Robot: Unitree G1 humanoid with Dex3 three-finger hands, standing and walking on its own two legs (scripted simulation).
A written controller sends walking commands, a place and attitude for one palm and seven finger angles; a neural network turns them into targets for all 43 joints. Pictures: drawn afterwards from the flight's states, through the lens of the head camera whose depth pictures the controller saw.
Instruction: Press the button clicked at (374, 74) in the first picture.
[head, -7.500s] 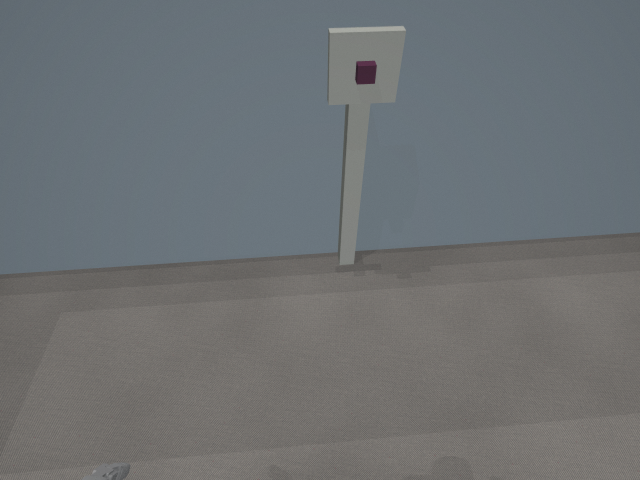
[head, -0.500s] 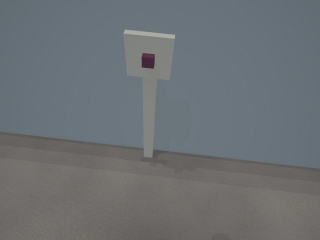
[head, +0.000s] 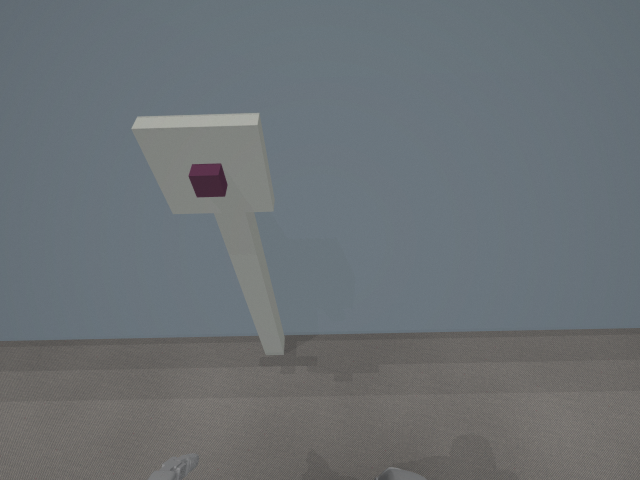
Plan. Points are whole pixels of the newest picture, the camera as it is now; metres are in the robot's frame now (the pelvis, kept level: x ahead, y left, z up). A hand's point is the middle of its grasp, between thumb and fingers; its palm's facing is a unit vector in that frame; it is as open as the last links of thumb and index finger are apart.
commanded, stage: come to a stop and stand still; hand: left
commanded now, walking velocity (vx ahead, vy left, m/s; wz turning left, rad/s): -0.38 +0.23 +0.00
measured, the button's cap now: (209, 179) +0.53 +0.18 +0.06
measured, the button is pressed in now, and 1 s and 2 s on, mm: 0 0 0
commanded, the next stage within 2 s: look again from close up in 0.96 s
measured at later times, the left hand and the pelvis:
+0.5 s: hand out of the picture +0.04 +0.25 -0.17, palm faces +0.06 -0.97 -0.25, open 7.4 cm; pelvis +0.00 +0.05 +0.00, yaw +0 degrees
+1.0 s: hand out of the picture +0.00 +0.27 -0.16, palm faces -0.01 -0.98 -0.19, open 7.3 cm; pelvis -0.01 +0.10 +0.02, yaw +0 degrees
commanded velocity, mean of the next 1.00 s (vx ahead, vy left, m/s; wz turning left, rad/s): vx -0.05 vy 0.03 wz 0.00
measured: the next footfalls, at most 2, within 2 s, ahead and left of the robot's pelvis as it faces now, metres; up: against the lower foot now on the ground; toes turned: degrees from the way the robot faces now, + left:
left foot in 0.42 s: +0.04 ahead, +0.14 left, +0.00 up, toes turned +3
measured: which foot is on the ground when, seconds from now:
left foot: up 0.00-0.40, down 0.42-1.00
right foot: down 0.00-1.00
